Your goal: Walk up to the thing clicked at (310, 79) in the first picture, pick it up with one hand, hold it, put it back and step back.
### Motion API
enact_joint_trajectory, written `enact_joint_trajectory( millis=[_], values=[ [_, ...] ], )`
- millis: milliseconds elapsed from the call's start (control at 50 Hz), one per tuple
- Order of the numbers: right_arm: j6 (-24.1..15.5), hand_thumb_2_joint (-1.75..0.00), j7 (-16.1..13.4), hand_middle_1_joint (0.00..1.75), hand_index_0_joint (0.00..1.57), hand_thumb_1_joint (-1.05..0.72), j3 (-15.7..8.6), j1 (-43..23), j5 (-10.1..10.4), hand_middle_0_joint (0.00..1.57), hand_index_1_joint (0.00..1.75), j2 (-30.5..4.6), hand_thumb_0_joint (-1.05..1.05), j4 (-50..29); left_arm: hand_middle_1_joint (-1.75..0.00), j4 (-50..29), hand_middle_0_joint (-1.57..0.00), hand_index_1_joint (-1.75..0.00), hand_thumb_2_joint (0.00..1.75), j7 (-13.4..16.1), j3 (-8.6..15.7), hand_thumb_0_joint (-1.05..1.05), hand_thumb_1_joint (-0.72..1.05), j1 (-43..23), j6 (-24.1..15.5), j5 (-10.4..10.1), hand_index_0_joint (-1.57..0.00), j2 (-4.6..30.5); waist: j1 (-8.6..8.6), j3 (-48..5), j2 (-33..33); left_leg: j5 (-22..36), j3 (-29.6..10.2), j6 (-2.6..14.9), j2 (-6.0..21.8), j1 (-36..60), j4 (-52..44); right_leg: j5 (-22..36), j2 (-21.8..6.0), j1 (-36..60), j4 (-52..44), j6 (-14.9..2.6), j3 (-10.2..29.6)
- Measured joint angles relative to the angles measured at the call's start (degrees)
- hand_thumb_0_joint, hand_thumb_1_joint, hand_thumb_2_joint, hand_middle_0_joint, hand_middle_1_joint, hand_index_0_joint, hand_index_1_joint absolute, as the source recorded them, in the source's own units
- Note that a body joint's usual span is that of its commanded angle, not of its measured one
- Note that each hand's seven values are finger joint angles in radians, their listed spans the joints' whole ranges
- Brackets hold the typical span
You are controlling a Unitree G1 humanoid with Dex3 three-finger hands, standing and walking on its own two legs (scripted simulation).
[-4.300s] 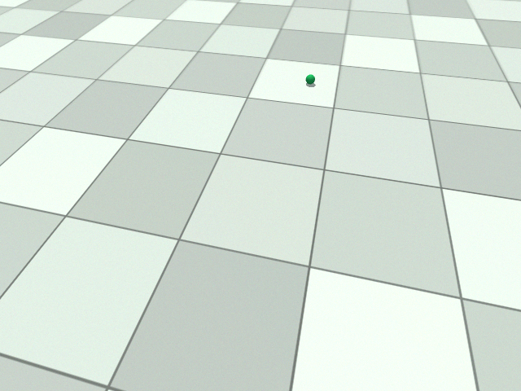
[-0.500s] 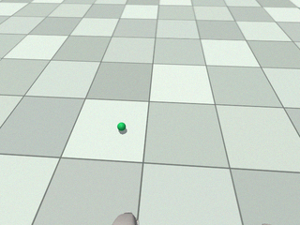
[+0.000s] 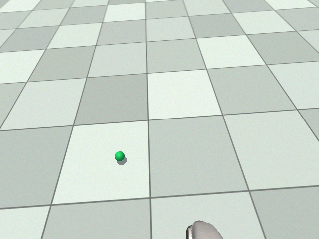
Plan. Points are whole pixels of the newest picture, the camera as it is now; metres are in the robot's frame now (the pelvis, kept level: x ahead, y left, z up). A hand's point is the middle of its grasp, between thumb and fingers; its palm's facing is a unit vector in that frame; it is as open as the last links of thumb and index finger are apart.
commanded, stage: walk up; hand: left
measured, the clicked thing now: (119, 156) +0.72 +0.31 -0.73
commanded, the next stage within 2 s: none
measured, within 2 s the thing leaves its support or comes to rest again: neither
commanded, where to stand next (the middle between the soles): +0.37 +0.04 m, yaw -1 degrees
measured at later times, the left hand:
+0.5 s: hand (61, 228) +0.18 +0.31 -0.14, palm faces +0.01 -0.92 -0.39, open 7.4 cm
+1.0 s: hand (77, 173) +0.35 +0.30 -0.14, palm faces -0.06 -0.91 -0.42, open 7.4 cm
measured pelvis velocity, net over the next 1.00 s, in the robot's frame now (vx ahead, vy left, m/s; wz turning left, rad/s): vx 0.27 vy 0.03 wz -0.03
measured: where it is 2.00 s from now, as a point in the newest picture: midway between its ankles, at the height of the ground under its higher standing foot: (158, 214)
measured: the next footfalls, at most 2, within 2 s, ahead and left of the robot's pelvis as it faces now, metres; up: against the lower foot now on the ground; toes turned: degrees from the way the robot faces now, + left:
right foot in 0.04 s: +0.16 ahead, -0.12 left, +0.00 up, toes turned -4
left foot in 0.50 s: +0.28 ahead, +0.17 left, +0.00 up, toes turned +5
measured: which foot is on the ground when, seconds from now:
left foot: down 0.00-0.06, up 0.08-0.48, down 0.50-0.96, up 0.98-1.00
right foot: up 0.00-0.02, down 0.04-0.54, up 0.56-0.92, down 0.94-1.00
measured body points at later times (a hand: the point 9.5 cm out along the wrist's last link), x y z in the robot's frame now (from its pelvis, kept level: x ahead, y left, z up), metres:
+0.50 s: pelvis +0.15 +0.02 +0.00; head +0.15 +0.03 +0.45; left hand +0.18 +0.36 -0.11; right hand +0.21 -0.31 -0.11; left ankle +0.24 +0.16 -0.73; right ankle +0.12 -0.12 -0.73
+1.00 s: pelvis +0.27 +0.03 -0.01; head +0.30 +0.01 +0.43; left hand +0.35 +0.35 -0.12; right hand +0.31 -0.28 -0.15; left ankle +0.24 +0.16 -0.71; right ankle +0.35 -0.08 -0.73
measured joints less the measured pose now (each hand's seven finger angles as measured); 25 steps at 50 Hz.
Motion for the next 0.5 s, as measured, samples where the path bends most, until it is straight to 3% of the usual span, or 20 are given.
enact_joint_trajectory(
  millis=[40,80,140,180,280,380,500],
  values=[
    [0.53,-0.90,-0.12,0.30,0.21,-0.90,-0.04,0.52,0.10,0.20,0.30,-0.53,0.00,-0.08,-0.30,-0.24,-0.21,-0.30,0.90,0.29,0.12,0.00,0.90,-0.57,-0.96,0.07,-0.20,-0.50,-0.11,0.26,1.62,-3.86,-0.41,-0.53,1.30,-0.54,4.90,1.61,1.54,3.23,-3.39,-0.41,-0.80],
    [1.33,-0.90,-0.40,0.30,0.21,-0.91,-0.03,-0.04,0.17,0.20,0.30,-0.65,0.00,0.39,-0.30,-0.96,-0.21,-0.30,0.90,0.88,0.18,0.00,0.90,-1.32,-2.04,0.23,-0.20,-1.38,-0.01,1.21,4.07,-6.37,-2.83,0.94,3.24,-3.97,15.66,-0.87,3.29,4.08,-1.02,-0.71,-2.30],
    [2.30,-0.90,-0.39,0.30,0.21,-0.91,0.83,-1.05,0.00,0.20,0.30,-0.06,0.01,1.15,-0.30,-2.13,-0.21,-0.30,0.90,1.38,-0.27,0.00,0.90,-1.13,-2.55,-0.40,-0.21,-1.72,1.40,1.11,3.18,-7.86,-5.49,1.44,0.82,-11.15,31.21,-3.15,2.74,6.07,-0.48,-1.25,-1.54],
    [2.51,-0.90,-0.20,0.30,0.21,-0.91,0.80,-1.84,0.27,0.20,0.30,-0.42,0.01,1.43,-0.30,-2.39,-0.21,-0.30,0.90,1.68,-0.66,0.00,0.90,-0.40,-2.51,-0.63,-0.21,-2.31,1.90,0.65,3.52,-5.39,-6.74,1.40,0.89,-15.52,35.25,-2.77,2.74,8.60,-3.22,-1.21,-1.43],
    [2.60,-0.90,0.65,0.30,0.21,-0.91,-0.32,-3.21,0.07,0.20,0.30,-1.79,0.00,0.96,-0.30,-2.37,-0.21,-0.30,0.90,1.80,-1.10,0.00,0.90,2.20,-2.67,-0.36,-0.21,-2.55,2.33,-0.35,4.90,2.49,-9.55,0.22,3.81,-22.80,31.80,-2.25,3.66,13.52,-8.51,-1.03,-1.53],
    [3.03,-0.90,1.67,0.30,0.20,-0.91,-1.28,-3.39,-0.78,0.20,0.30,-2.16,0.00,1.98,-0.30,-2.53,-0.21,-0.30,0.90,1.48,-0.47,0.00,0.89,4.00,-2.28,0.27,-0.21,-1.33,2.41,-1.53,4.71,5.98,-8.50,-1.72,6.34,-24.32,20.33,-4.18,4.00,16.08,-9.78,-0.81,-2.51],
    [1.93,-0.90,2.09,0.30,0.20,-0.91,-1.41,-2.90,-1.30,0.20,0.30,-1.71,0.00,2.89,-0.30,-2.28,-0.21,-0.30,0.90,1.32,0.41,0.00,0.89,5.45,-1.52,0.39,-0.21,1.49,2.91,-2.63,2.42,8.17,-6.62,-0.96,6.24,-18.35,7.74,-10.64,3.29,16.20,-4.06,1.02,-2.97]
  ],
)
